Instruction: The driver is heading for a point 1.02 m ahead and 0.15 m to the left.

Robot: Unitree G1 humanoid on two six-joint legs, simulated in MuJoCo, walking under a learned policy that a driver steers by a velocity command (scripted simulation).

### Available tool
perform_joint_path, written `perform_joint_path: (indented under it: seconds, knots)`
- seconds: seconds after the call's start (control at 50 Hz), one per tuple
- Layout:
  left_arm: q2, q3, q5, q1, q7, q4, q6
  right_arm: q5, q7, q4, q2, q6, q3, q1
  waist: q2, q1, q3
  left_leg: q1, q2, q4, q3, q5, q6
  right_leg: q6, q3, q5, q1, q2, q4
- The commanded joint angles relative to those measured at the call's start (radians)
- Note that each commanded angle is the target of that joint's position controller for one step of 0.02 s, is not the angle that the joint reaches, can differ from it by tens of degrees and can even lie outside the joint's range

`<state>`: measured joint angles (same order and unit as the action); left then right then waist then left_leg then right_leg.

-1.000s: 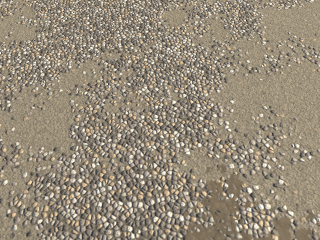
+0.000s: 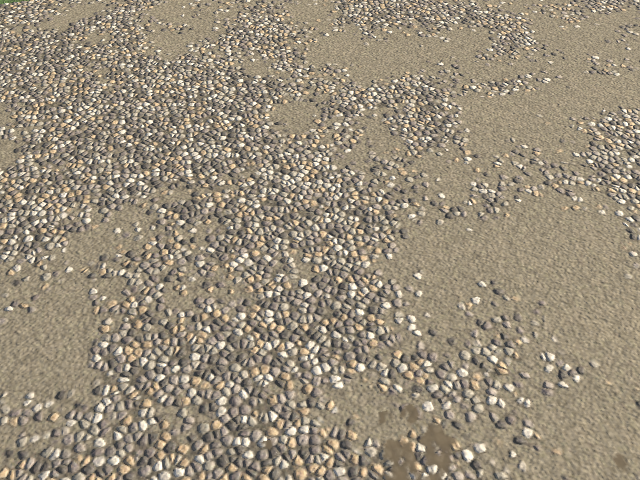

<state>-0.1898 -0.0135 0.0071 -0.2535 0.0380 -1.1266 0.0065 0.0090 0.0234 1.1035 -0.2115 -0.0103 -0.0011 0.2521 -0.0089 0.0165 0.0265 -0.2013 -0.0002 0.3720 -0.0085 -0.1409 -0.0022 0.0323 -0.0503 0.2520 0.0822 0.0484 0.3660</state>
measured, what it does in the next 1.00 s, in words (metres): stands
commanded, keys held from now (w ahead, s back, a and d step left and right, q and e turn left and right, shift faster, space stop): no key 1.00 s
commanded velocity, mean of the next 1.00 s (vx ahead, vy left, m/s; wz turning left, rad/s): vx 0.00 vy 0.00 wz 0.00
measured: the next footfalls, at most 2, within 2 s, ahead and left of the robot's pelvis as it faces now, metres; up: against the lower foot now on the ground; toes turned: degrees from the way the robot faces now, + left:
left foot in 1.82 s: +0.16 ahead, +0.12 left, +0.00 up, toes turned +4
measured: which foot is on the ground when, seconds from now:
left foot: down 0.00-1.00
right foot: down 0.00-1.00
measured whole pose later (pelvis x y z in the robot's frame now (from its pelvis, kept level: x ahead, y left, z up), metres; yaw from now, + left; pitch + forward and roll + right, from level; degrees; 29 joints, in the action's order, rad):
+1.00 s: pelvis +0.02 -0.01 +0.00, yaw +0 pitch -1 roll +0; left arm -0.14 -0.01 0.01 -0.34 0.05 -1.14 0.02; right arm 0.01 0.04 1.18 -0.15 -0.01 0.00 0.28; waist 0.00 0.01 0.03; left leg -0.19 -0.01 0.41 -0.02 -0.19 -0.02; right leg 0.05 -0.04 0.29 0.06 0.05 0.38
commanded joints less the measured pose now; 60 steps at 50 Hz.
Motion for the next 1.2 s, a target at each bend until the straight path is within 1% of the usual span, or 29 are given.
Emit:
perform_joint_path:
  seconds: [0.02, 0.2, 0.44, 0.76, 1.2]
  knots:
    - [-0.097, 0.014, 0.000, -0.054, 0.004, 0.007, 0.005, 0.000, 0.005, -0.009, -0.085, 0.007, -0.011, 0.032, 0.013, -0.005, 0.036, 0.053, -0.083, -0.038, -0.086, 0.051, 0.025, 0.029, -0.098, -0.086, 0.114, -0.120, -0.092]
    - [-0.075, 0.010, -0.001, -0.080, 0.007, -0.007, 0.008, 0.000, 0.011, 0.024, -0.062, 0.007, -0.007, 0.058, 0.014, -0.004, 0.039, 0.055, -0.085, -0.024, -0.083, 0.072, 0.024, 0.030, -0.090, -0.125, 0.108, -0.117, -0.082]
    - [-0.054, 0.008, 0.000, -0.120, 0.011, -0.015, 0.011, 0.000, 0.016, 0.048, -0.040, 0.005, -0.006, 0.073, 0.011, -0.005, 0.044, 0.057, -0.085, -0.012, -0.079, 0.090, 0.024, 0.030, -0.085, -0.160, 0.103, -0.117, -0.071]
    - [-0.032, 0.009, 0.001, -0.157, 0.014, -0.015, 0.013, -0.001, 0.020, 0.064, -0.021, 0.004, -0.007, 0.090, 0.013, -0.007, 0.053, 0.056, -0.085, -0.004, -0.076, 0.099, 0.022, 0.030, -0.080, -0.181, 0.096, -0.117, -0.063]
    - [-0.013, 0.011, 0.001, -0.190, 0.015, -0.010, 0.017, -0.002, 0.022, 0.073, -0.002, 0.004, -0.008, 0.112, 0.014, -0.007, 0.062, 0.055, -0.086, 0.002, -0.071, 0.101, 0.019, 0.031, -0.076, -0.195, 0.093, -0.119, -0.061]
